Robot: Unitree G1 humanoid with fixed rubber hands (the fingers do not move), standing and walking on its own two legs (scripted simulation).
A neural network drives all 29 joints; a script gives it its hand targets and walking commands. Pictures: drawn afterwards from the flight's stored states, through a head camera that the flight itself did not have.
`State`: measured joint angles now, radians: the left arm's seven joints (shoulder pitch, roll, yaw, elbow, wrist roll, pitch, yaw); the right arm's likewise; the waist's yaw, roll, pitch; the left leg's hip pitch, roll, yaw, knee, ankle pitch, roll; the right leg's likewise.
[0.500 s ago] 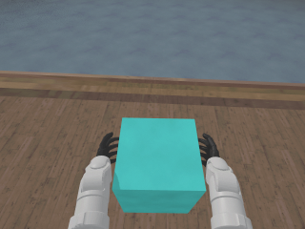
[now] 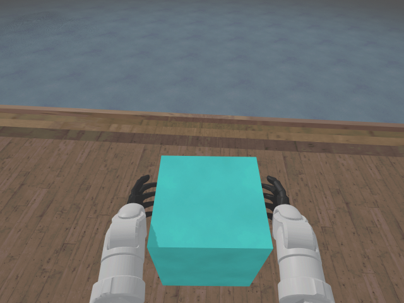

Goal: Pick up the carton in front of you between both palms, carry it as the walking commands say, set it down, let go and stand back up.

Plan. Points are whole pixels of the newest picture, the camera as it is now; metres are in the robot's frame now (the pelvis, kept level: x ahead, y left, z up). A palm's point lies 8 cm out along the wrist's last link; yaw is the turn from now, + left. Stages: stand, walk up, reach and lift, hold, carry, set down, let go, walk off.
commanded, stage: reach and lift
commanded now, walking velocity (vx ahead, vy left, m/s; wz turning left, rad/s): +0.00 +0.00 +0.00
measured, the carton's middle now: (207, 224) +0.31 +0.00 -0.05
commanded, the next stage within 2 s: hold in 0.60 s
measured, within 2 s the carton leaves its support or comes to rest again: neither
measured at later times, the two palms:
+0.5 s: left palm (135, 205) +0.31 +0.15 +0.04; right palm (280, 207) +0.31 -0.15 +0.04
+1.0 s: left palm (132, 209) +0.29 +0.15 +0.05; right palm (284, 210) +0.29 -0.15 +0.05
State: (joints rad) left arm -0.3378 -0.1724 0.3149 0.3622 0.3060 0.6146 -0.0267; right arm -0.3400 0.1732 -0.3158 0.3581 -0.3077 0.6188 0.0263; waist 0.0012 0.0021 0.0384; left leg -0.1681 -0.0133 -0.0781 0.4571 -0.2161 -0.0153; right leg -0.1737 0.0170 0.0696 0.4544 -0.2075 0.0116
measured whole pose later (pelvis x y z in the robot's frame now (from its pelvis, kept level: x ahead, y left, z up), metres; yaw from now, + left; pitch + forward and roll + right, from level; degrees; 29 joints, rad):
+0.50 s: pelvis +0.02 +0.00 +0.01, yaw +0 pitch -5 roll +0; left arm -0.26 -0.15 0.22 0.27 0.28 0.68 -0.01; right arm -0.26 0.15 -0.23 0.26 -0.28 0.68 0.02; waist 0.00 0.00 0.03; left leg -0.08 -0.01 -0.07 0.37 -0.20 -0.01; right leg -0.08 0.01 0.07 0.37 -0.19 0.01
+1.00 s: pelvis +0.00 +0.00 +0.00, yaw +0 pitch -8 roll +0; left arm -0.27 -0.15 0.22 0.21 0.27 0.76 -0.02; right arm -0.27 0.15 -0.22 0.21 -0.27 0.77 0.01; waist 0.00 0.00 0.05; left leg -0.05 -0.01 -0.08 0.38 -0.19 -0.01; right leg -0.05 0.01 0.07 0.38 -0.18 0.01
